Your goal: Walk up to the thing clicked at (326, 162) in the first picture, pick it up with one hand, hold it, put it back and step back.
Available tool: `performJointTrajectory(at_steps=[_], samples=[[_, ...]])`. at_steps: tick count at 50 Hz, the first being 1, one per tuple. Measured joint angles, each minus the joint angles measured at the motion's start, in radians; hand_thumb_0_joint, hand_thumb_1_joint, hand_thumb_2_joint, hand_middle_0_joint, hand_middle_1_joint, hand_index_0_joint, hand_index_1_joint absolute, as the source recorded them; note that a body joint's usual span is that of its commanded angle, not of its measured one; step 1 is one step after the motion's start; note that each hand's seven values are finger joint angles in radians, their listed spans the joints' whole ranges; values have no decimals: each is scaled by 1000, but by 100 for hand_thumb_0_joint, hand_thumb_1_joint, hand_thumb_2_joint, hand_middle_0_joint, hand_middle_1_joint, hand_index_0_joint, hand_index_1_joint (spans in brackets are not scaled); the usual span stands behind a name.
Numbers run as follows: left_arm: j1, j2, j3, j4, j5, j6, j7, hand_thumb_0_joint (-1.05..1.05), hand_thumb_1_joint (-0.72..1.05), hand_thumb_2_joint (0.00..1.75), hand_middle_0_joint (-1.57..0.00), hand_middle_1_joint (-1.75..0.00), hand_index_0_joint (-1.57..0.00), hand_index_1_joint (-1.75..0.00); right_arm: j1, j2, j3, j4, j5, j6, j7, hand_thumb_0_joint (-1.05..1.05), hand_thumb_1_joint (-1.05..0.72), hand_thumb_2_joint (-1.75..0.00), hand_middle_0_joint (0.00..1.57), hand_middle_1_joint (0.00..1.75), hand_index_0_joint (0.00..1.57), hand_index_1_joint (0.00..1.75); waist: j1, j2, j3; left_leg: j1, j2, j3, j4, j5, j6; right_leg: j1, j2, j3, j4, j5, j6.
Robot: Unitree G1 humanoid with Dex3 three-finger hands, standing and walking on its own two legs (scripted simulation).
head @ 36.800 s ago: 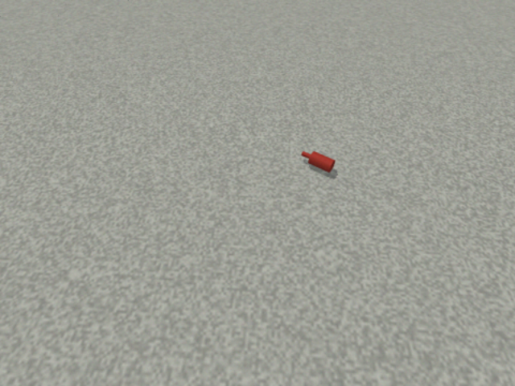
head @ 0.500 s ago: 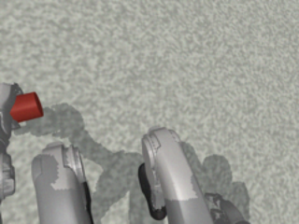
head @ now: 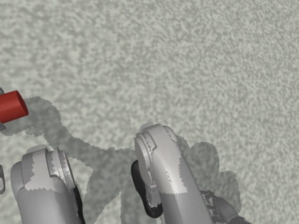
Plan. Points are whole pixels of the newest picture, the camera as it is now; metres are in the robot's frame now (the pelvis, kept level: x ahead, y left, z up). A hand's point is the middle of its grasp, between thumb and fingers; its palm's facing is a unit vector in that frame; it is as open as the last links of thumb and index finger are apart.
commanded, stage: rest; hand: left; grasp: from above
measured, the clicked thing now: out of the picture +0.42 +0.34 -0.23
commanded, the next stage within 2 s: open in 0.92 s
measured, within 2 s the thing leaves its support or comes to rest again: rests again in 1.38 s
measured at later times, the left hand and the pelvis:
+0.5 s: hand out of the picture +0.42 +0.31 -0.23, palm faces -0.40 -0.16 -0.90, open 9.9 cm; pelvis +0.00 +0.01 -0.01, yaw -3 degrees
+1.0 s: hand out of the picture +0.42 +0.31 -0.24, palm faces -0.40 -0.19 -0.89, open 9.9 cm; pelvis +0.00 +0.01 -0.01, yaw -3 degrees
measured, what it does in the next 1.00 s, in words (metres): stands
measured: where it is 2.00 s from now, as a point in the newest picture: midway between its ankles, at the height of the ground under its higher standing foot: (114, 209)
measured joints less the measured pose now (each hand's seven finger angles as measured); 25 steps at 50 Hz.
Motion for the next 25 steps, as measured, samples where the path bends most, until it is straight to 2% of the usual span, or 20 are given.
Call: performJointTrajectory(at_steps=[9,16,25], samples=[[17,38,29,27,23,-25,22,-1,3,38,-77,-35,-79,-35,9,-13,20,-12,-19,-15,13,0,-89,-89,20,30,21,30,-14,-15,19,-8,-2,-23,30,0,2,2,7,-17,12,6,7],[15,62,22,54,39,-32,51,-1,3,35,-78,-34,-79,-35,10,-23,32,-12,-33,-41,30,0,-89,-89,20,30,21,30,-22,-34,28,-8,-5,-34,43,-2,3,10,7,-26,16,4,9],[2,70,-9,79,30,-21,91,-1,4,34,-78,-34,-80,-34,-5,-24,47,2,-45,-74,58,0,-89,-89,20,30,21,30,-29,-43,32,-10,-3,-45,53,-13,6,13,12,-34,13,0,15]])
